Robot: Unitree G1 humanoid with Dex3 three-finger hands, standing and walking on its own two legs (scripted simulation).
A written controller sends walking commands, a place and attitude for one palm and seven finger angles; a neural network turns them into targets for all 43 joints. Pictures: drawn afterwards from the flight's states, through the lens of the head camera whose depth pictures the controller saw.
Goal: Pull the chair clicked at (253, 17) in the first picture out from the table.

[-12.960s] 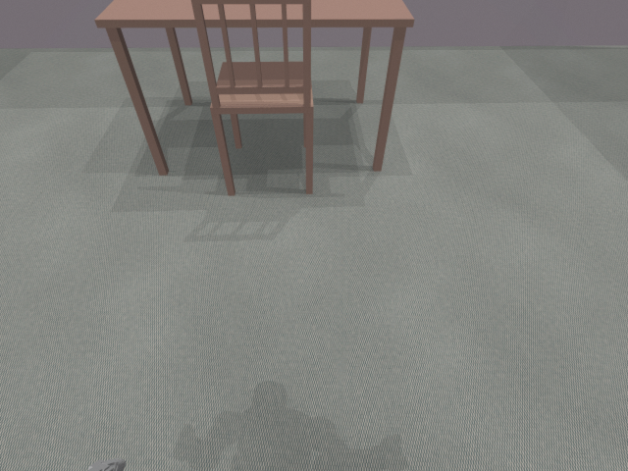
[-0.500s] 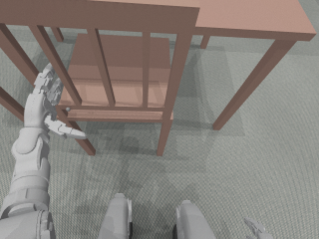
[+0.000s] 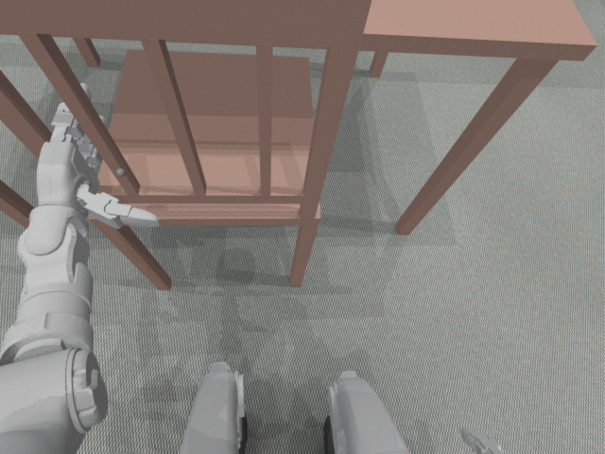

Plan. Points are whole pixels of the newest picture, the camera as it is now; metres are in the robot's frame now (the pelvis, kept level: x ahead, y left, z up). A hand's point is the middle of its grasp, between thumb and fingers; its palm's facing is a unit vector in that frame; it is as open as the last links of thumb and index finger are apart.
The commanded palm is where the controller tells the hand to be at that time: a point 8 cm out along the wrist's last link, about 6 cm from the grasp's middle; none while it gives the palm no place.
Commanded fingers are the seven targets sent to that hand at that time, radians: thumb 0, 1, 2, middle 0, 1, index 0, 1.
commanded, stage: push the fingers through the gap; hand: left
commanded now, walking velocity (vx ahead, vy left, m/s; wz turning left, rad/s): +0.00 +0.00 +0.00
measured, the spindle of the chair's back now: (182, 133) +0.51 +0.15 +0.05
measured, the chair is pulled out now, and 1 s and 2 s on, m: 0.00 0.00 0.01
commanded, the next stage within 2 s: hook a spindle and tug to test in 0.60 s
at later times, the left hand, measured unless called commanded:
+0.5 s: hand (123, 156) +0.49 +0.22 +0.03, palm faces +0.03 -1.00 -0.03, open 16.9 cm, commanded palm +0.47 +0.26 +0.04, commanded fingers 0.00 -0.50 0.30 -0.06 -0.08 -0.06 -0.08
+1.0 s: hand (124, 158) +0.48 +0.22 +0.04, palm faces +0.05 -1.00 -0.02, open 15.9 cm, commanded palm +0.46 +0.25 +0.04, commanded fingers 0.00 -0.44 0.32 -0.34 -0.96 -0.34 -0.96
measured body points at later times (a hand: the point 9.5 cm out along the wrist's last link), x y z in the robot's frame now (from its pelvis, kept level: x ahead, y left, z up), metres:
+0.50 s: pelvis +0.00 +0.00 +0.00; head +0.16 +0.03 +0.42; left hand +0.48 +0.28 +0.04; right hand +0.05 -0.27 -0.12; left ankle +0.06 +0.12 -0.61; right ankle +0.01 -0.15 -0.61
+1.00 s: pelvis +0.01 +0.00 +0.00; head +0.15 +0.03 +0.43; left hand +0.47 +0.27 +0.04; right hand +0.06 -0.27 -0.11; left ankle +0.06 +0.12 -0.61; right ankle +0.01 -0.15 -0.61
